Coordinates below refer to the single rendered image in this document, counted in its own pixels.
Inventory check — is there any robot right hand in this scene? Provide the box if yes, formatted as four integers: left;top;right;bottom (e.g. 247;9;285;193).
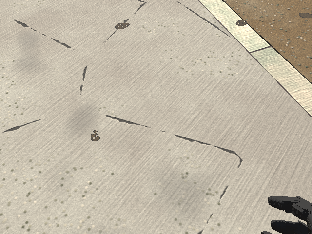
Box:
261;196;312;234

